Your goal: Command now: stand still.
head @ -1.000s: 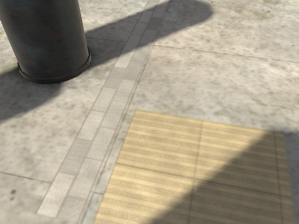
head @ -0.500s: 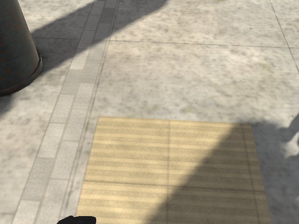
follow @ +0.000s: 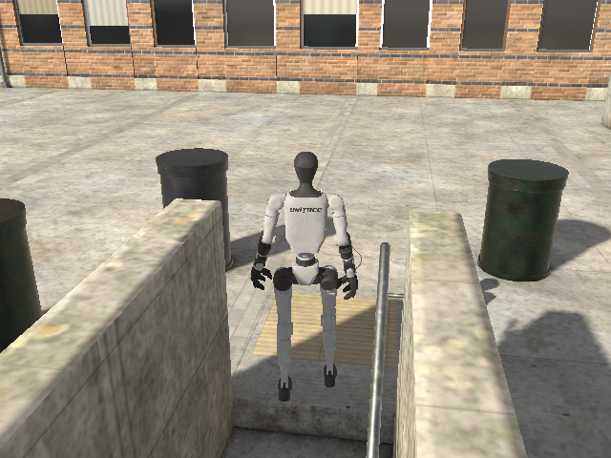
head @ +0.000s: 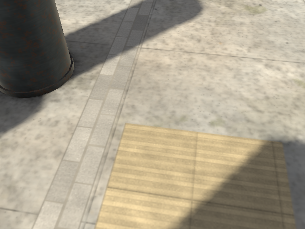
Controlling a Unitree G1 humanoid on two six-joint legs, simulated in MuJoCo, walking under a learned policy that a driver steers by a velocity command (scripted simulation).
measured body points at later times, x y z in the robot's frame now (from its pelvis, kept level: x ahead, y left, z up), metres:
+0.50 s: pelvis +0.01 +0.00 +0.00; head +0.02 -0.01 +0.45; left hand +0.07 +0.25 -0.14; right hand +0.01 -0.23 -0.16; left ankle -0.06 +0.11 -0.74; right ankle +0.06 -0.14 -0.74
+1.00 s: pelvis +0.04 +0.00 +0.00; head +0.05 -0.01 +0.45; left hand +0.12 +0.24 -0.14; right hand +0.02 -0.23 -0.16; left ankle -0.06 +0.11 -0.74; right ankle +0.06 -0.14 -0.74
